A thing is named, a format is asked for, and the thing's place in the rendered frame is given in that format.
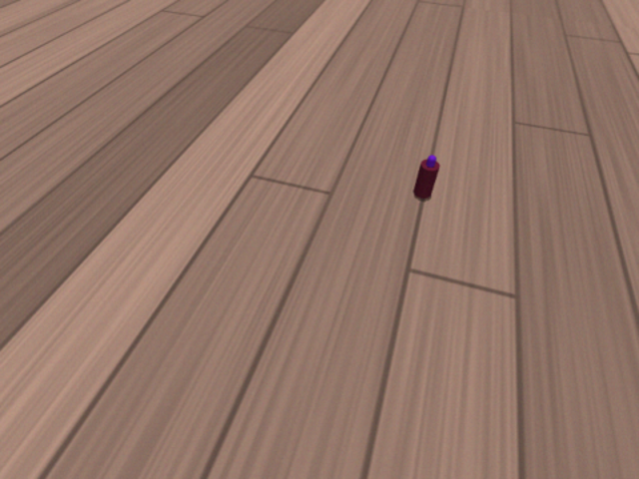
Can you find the bottle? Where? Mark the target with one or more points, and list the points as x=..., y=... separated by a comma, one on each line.
x=426, y=177

